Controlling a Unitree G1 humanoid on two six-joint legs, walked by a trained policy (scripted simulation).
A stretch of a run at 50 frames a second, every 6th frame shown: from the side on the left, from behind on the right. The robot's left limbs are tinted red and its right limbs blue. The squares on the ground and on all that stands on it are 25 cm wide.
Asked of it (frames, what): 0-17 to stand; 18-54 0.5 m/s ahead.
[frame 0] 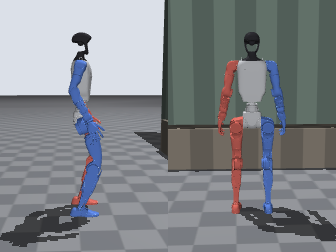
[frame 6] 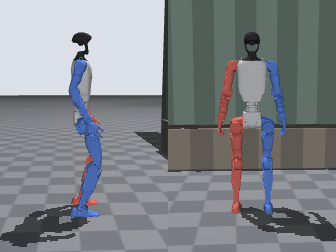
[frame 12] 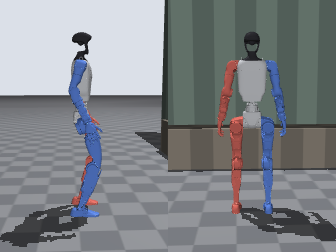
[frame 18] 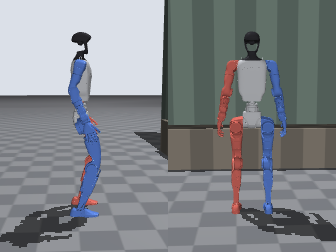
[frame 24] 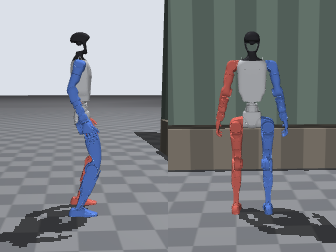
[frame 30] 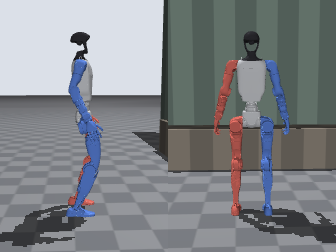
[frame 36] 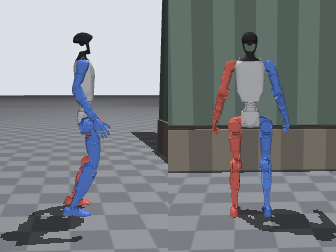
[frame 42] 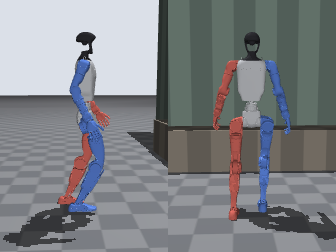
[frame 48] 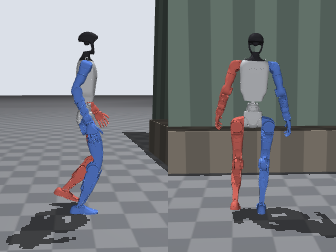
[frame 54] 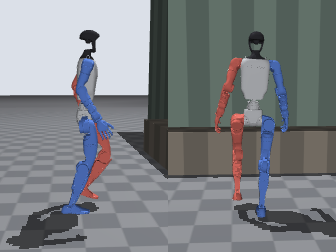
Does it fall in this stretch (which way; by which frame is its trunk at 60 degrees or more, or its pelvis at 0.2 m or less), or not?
no
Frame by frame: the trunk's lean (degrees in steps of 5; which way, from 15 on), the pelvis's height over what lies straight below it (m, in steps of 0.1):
0: 0, 0.8
6: 0, 0.8
12: 0, 0.8
18: 0, 0.8
24: 0, 0.8
30: 5, 0.8
36: 5, 0.8
42: 0, 0.8
48: 5, 0.8
54: 5, 0.8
